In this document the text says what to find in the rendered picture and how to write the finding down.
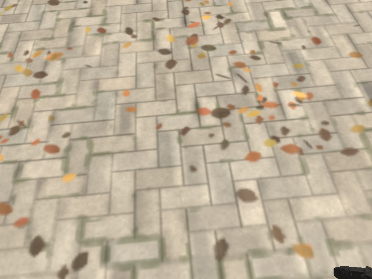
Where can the robot right hand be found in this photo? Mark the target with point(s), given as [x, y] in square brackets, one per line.
[346, 272]

